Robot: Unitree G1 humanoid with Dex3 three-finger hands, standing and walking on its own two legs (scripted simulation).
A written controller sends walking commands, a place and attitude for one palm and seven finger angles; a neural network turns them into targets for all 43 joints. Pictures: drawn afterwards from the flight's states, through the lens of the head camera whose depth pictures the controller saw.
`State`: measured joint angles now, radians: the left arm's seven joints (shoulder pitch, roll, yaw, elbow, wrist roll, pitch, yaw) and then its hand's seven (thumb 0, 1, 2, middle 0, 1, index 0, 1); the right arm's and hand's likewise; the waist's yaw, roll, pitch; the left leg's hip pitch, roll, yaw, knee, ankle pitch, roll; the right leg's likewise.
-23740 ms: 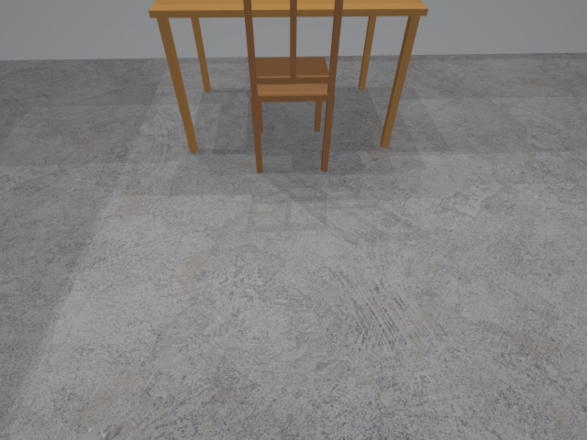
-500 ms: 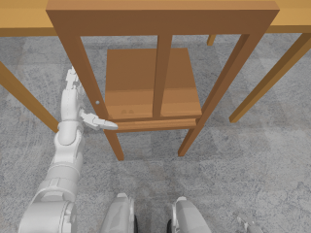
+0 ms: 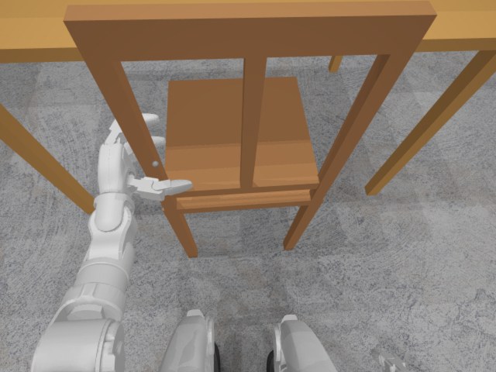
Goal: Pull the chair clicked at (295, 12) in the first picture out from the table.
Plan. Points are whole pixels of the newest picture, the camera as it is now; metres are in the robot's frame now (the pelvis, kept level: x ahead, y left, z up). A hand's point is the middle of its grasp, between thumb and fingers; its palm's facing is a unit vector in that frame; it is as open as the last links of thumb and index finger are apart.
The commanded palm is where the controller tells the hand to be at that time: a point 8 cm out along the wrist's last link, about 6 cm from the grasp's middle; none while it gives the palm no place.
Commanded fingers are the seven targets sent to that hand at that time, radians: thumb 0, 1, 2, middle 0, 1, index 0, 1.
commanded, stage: hook a spindle and tug to test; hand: left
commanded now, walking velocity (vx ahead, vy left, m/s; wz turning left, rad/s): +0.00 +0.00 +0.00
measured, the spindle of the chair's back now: (249, 137) +0.48 -0.01 +0.04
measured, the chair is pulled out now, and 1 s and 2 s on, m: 0.00 0.02 0.11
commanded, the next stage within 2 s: step backward, pulling the chair out in 0.96 s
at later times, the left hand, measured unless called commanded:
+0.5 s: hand (155, 163) +0.44 +0.14 +0.03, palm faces +0.07 -1.00 -0.02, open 6.0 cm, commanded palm +0.40 +0.18 +0.02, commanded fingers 0.00 0.90 0.90 -0.50 -1.45 -0.50 -1.45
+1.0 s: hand (156, 178) +0.41 +0.14 +0.03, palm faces +0.05 -1.00 -0.02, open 6.1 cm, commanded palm +0.37 +0.19 +0.02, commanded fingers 0.00 0.90 0.90 -0.50 -1.45 -0.50 -1.45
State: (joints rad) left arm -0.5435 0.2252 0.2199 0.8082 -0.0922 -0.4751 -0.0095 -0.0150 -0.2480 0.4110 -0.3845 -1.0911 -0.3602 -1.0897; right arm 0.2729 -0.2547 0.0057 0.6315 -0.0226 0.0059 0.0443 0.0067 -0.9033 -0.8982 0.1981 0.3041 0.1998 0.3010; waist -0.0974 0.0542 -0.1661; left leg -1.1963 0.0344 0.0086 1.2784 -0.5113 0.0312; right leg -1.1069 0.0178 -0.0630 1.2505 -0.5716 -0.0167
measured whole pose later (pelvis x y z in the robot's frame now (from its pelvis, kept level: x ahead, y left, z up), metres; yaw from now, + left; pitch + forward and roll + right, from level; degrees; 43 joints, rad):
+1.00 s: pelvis +0.03 +0.00 +0.01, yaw +0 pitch +24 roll -2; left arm -0.28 0.17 0.14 0.53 -0.12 -0.46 -0.01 0.02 0.65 0.71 -0.37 -1.39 -0.36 -1.43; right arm 0.24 -0.24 0.00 0.57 -0.02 0.02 0.06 0.01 -0.90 -0.90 0.20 0.30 0.20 0.30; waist -0.07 0.04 -0.18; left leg -1.12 0.03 0.02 1.24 -0.55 0.03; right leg -1.03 0.02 -0.05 1.21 -0.60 -0.01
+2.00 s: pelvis -0.04 +0.00 +0.11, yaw -3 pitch +2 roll -1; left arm -0.36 0.14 0.00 0.95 -0.07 -0.22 0.10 0.05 0.62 0.67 -0.21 -1.10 -0.49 -1.45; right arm 0.19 -0.25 0.00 0.68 0.06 0.06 -0.11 0.01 -0.90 -0.90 0.20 0.30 0.20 0.30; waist -0.05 0.05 0.10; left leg -0.41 0.05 0.08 0.50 -0.14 0.02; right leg -0.35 0.04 -0.02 0.46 -0.16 -0.02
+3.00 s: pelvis -0.12 +0.03 +0.11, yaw +0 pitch +2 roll +1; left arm -0.41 0.14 -0.08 0.78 0.00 -0.09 0.09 0.00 0.62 0.68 -0.13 -1.17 -0.43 -1.42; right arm 0.15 -0.18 0.02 0.65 0.03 0.10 -0.10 0.01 -0.90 -0.90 0.20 0.30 0.20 0.30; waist -0.09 -0.02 0.15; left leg -0.27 0.07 0.04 0.59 -0.36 -0.07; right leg -0.49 -0.09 -0.03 0.52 -0.08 0.03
